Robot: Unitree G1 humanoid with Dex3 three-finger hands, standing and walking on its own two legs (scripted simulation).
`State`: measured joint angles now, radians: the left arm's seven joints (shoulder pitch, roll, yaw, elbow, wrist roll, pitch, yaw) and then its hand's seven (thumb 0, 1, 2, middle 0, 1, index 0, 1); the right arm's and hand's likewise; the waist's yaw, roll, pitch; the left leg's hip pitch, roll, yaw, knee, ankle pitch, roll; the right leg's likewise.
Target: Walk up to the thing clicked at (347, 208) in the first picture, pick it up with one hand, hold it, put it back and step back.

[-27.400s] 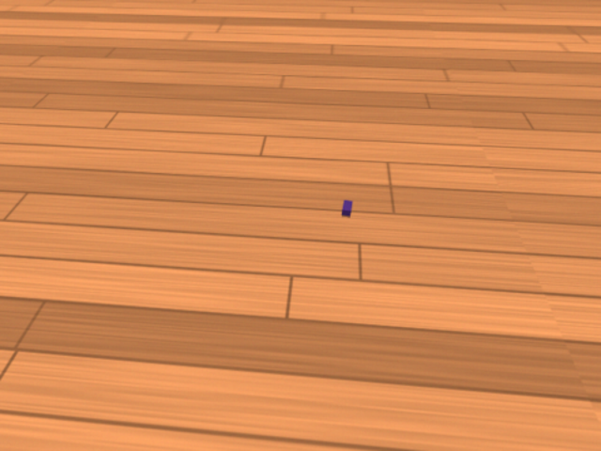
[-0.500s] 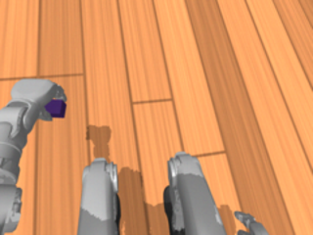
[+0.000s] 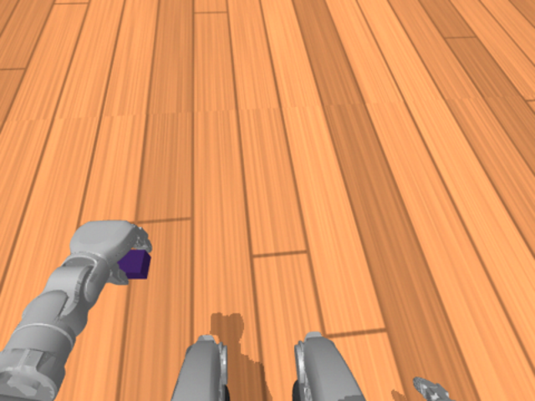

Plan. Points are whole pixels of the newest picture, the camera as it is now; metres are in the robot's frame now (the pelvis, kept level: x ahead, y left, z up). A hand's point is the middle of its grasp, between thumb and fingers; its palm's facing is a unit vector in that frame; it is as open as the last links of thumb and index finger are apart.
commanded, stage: lift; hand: left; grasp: from above
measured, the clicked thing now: (126, 264) +0.38 +0.24 -0.11
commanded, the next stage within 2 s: hold in 0.60 s
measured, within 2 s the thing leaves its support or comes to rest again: neither
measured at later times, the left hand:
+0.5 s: hand (99, 231) +0.37 +0.23 +0.03, palm faces -0.44 -0.02 -0.90, open 7.0 cm
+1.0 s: hand (84, 213) +0.37 +0.23 +0.09, palm faces -0.46 -0.01 -0.89, open 7.0 cm
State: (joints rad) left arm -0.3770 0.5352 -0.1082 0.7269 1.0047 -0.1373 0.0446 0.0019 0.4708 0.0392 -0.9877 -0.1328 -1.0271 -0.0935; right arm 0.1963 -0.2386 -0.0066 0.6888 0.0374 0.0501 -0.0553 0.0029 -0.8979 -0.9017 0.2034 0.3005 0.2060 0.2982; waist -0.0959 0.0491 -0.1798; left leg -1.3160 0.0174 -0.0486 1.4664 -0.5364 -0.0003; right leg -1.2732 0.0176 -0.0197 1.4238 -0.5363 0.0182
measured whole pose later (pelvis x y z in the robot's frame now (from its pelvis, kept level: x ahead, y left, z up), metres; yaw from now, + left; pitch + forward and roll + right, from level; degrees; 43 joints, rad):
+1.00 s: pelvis +0.07 +0.00 +0.14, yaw +0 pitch +8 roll -1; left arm -0.26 0.44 -0.20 0.69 1.03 -0.11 0.01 0.00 0.46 0.07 -0.98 -0.15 -1.02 -0.11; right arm 0.22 -0.25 -0.05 0.70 0.05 0.06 -0.06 0.01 -0.91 -0.90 0.20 0.30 0.20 0.30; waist -0.03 0.04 -0.09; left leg -0.52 0.01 0.01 0.75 -0.36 0.01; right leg -0.51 0.00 0.03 0.73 -0.35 0.02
